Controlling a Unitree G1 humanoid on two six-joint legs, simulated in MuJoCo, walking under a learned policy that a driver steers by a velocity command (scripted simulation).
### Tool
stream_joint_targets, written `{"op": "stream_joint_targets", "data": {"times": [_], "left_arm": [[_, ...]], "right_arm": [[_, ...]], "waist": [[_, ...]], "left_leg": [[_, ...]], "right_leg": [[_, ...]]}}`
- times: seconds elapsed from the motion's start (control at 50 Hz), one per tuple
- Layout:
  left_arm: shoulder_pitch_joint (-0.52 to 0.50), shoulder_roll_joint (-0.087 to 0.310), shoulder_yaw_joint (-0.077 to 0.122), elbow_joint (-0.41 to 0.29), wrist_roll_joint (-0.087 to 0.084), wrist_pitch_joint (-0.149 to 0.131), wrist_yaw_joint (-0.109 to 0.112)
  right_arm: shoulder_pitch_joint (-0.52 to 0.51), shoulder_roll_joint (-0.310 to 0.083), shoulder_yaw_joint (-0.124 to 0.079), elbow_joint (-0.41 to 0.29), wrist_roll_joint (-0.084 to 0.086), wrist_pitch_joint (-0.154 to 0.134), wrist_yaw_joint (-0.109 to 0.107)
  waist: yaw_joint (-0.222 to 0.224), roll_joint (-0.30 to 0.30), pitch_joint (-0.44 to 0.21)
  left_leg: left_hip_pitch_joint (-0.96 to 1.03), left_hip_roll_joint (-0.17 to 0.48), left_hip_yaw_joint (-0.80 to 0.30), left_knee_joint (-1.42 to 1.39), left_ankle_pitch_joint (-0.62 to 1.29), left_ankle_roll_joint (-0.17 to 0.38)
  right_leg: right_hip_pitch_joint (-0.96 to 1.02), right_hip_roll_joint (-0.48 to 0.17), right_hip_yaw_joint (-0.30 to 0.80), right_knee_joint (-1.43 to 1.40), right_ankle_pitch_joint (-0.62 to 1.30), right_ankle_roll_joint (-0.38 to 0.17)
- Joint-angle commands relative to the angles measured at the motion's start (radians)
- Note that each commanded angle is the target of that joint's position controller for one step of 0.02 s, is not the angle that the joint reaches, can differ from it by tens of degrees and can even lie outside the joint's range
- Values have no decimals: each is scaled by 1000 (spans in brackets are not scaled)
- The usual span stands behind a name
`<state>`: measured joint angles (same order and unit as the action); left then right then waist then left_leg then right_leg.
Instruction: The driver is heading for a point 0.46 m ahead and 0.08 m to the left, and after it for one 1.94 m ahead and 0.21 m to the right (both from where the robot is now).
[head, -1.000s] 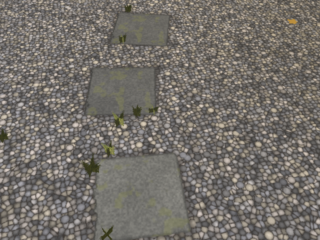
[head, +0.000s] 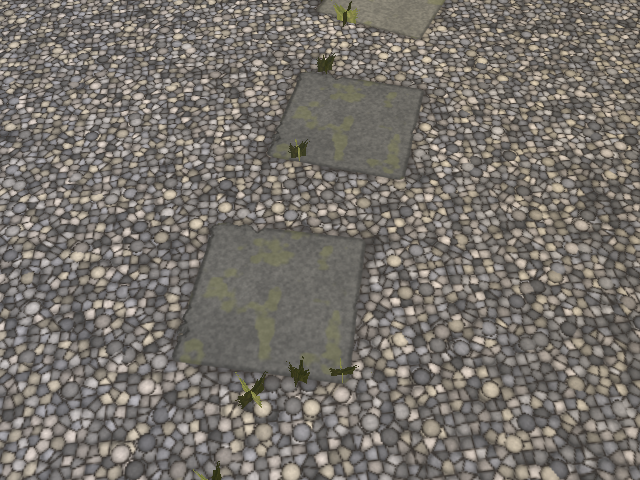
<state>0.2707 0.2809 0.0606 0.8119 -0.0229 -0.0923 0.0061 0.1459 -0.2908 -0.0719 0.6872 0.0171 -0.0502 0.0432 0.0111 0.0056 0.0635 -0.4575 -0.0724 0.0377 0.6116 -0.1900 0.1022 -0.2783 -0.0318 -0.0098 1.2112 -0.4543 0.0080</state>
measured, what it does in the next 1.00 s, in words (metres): walks ahead, turning left: right foot, then left foot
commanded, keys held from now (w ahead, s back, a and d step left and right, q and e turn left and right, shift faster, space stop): q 0.80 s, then w+q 0.14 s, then w+e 0.06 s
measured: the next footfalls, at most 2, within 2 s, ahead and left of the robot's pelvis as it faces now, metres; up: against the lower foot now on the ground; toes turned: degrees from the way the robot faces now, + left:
right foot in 0.36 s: +0.34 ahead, -0.10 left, +0.00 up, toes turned +18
left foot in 0.78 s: +0.17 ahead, +0.11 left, +0.00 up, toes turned +30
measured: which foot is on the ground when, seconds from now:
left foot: down 0.00-0.36, up 0.38-0.76, down 0.78-1.00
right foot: up 0.00-0.34, down 0.36-0.78, up 0.80-1.00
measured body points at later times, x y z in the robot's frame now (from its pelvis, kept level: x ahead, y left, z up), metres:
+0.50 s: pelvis +0.19 -0.04 +0.01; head +0.23 -0.04 +0.46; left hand +0.28 +0.27 -0.07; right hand +0.41 -0.27 -0.09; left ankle +0.09 +0.07 -0.63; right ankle +0.30 -0.12 -0.72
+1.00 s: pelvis +0.20 +0.02 +0.03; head +0.19 +0.05 +0.48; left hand +0.16 +0.34 -0.08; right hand +0.44 -0.16 -0.05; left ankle +0.14 +0.09 -0.72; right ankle +0.33 -0.09 -0.65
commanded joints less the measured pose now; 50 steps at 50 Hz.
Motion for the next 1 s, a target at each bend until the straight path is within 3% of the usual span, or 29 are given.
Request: {"op": "stream_joint_targets", "data": {"times": [0.02, 0.06, 0.12, 0.18, 0.24, 0.28, 0.32, 0.34, 0.36, 0.38, 0.4, 0.42, 0.44, 0.46, 0.5, 0.52, 0.58, 0.68, 0.72, 0.76, 0.78, 0.8, 0.82, 0.84, 0.86, 0.88, 0.92, 0.96, 1.0], "left_arm": [[-78, 137, 27, -128, 20, -54, 3], [-40, 137, 35, -128, 36, -23, 7], [-55, 85, 18, -137, 43, 6, 18], [-132, 64, 5, -151, 39, 13, 14], [-212, 81, 7, -171, 26, 17, 0], [-218, 108, 19, -178, 27, 14, -5], [-176, 123, 31, -173, 31, 2, -7], [-139, 140, 37, -169, 41, -7, -3], [-87, 201, 49, -175, 60, -7, 9], [-69, 221, 49, -170, 86, 11, 12], [-77, 179, 47, -171, 49, 25, 12], [-106, 114, 30, -192, 40, 34, 17], [-137, 95, 21, -197, 44, 47, 19], [-168, 94, 18, -201, 41, 58, 21], [-195, 115, 23, -196, 51, 70, 28], [-191, 115, 25, -191, 52, 73, 31], [-179, 131, 35, -179, 46, 79, 35], [-187, 172, 52, -166, 30, 92, 25], [-192, 181, 55, -157, 17, 96, 22], [-169, 158, 52, -136, 2, 102, 22], [-130, 113, 44, -121, 11, 106, 16], [-131, 66, 26, -163, 60, 105, 8], [-248, 114, 43, -200, 48, 92, 17], [-266, 140, 53, -202, 23, 87, 17], [-245, 152, 63, -186, 16, 82, 15], [-228, 155, 68, -163, 21, 79, 15], [-211, 140, 67, -155, 25, 60, 4], [-209, 124, 61, -139, 20, 40, -7], [-218, 94, 46, -122, 19, 28, -20]], "right_arm": [[95, -116, -34, -52, -7, -18, -11], [50, -119, -33, -77, -20, -15, -21], [58, -163, -47, -65, -16, -9, -41], [71, -166, -50, -56, 4, 23, -62], [101, -161, -49, -49, 6, 49, -74], [99, -152, -48, -56, 3, 59, -78], [55, -139, -44, -75, 3, 59, -81], [44, -115, -37, -87, 1, 56, -80], [60, -56, -18, -111, -17, 50, -79], [234, -36, -10, -110, -10, 46, -76], [291, -139, -30, -79, -6, 51, -70], [205, -196, -49, -69, 4, 68, -72], [152, -193, -53, -71, 6, 88, -79], [123, -183, -54, -83, 2, 104, -84], [123, -124, -41, -96, 6, 117, -80], [123, -101, -35, -102, 7, 116, -79], [80, -84, -26, -126, -1, 109, -74], [62, -99, -27, -143, -2, 110, -49], [83, -101, -32, -141, -3, 111, -40], [156, -112, -45, -111, -7, 111, -38], [183, -168, -63, -112, -10, 109, -47], [166, -273, -78, -148, -11, 107, -65], [194, -275, -79, -154, -48, 84, -57], [171, -245, -71, -143, -45, 61, -53], [132, -208, -62, -136, -22, 49, -55], [115, -174, -47, -136, -9, 43, -59], [112, -151, -33, -136, -14, 37, -68], [137, -138, -28, -125, -22, 25, -74], [158, -134, -25, -106, -19, 12, -73]], "waist": [[-35, -14, -143], [14, -1, -121], [24, 17, -123], [-8, 75, -168], [-42, 102, -181], [-36, 113, -177], [4, 134, -164], [24, 117, -180], [24, -20, -267], [-60, -279, -348], [-60, -252, -368], [-20, -155, -283], [-16, -97, -233], [-17, -92, -184], [-32, -130, -133], [-28, -149, -137], [-5, -158, -175], [4, -176, -186], [-16, -171, -181], [-45, -134, -177], [-37, 25, -140], [5, 333, -104], [-90, 256, -154], [-68, 179, -125], [-42, 145, -92], [-34, 147, -79], [-17, 157, -75], [-23, 145, -91], [-42, 159, -89]], "left_leg": [[451, 294, -453, -296, 338, 212], [296, 260, -369, -310, 579, 208], [193, 204, -262, -299, 743, 187], [167, 138, -215, -252, 652, 117], [208, 148, -290, -206, 487, 84], [254, 165, -375, -153, 399, 73], [270, 153, -436, -84, 317, 46], [243, 107, -423, -4, 242, 11], [134, 26, -327, 220, -9, -42], [-91, -101, -232, 445, -572, -103], [-157, -9, -220, 599, -528, -141], [-184, 28, -196, 667, -443, -164], [-188, 47, -170, 679, -373, -176], [-181, 65, -161, 676, -325, -183], [-105, 71, -104, 606, -255, -186], [-93, 70, -83, 557, -245, -188], [-60, 106, -67, 417, -226, -185], [67, 118, -16, 205, -183, -145], [126, 107, 8, 79, -136, -113], [269, 67, 23, -103, -29, -56], [358, 165, -155, -227, 101, 5], [436, 412, -511, -247, 389, 149], [340, 450, -594, -318, 167, 254], [336, 388, -544, -359, -131, 205], [327, 348, -512, -382, -338, 149], [329, 327, -500, -399, -397, 125], [316, 282, -463, -421, -367, 109], [366, 268, -413, -424, -272, 98], [379, 251, -342, -425, -182, 84]], "right_leg": [[-437, -65, 102, 26, 64, -10], [-328, -70, 91, -36, 79, 20], [-282, -28, 51, -223, 170, 64], [-197, 31, 38, -439, 376, 77], [-171, 66, 61, -577, 440, 76], [-163, 72, 94, -646, 394, 61], [-102, 63, 100, -751, 420, 29], [0, 14, 111, -822, 558, -3], [198, -184, 268, -798, 862, -79], [403, -418, 574, -791, 1103, -288], [378, -457, 670, -811, 880, -337], [312, -372, 515, -813, 732, -291], [233, -304, 404, -833, 604, -247], [155, -271, 345, -861, 517, -232], [38, -200, 210, -915, 470, -215], [44, -191, 173, -924, 479, -221], [99, -233, 129, -923, 522, -251], [94, -272, 73, -920, 458, -242], [92, -277, 51, -885, 428, -213], [19, -241, -12, -783, 334, -130], [-122, -167, -100, -603, 183, -36], [-406, -12, -158, -299, -195, 69], [-452, 27, 22, -142, -202, 55], [-481, 0, 67, -108, -83, 26], [-507, -17, 74, -128, 26, 9], [-512, -25, 76, -143, 88, 11], [-471, -8, 64, -177, 199, 20], [-452, 0, 52, -275, 281, 26], [-393, -2, 34, -413, 340, 35]]}}
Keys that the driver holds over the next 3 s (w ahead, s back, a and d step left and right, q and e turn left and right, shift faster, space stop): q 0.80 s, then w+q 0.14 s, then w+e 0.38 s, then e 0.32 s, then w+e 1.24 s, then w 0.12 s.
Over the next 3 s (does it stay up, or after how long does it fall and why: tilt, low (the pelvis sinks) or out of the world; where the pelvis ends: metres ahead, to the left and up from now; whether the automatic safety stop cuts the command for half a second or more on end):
stays up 1.09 0.01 0.02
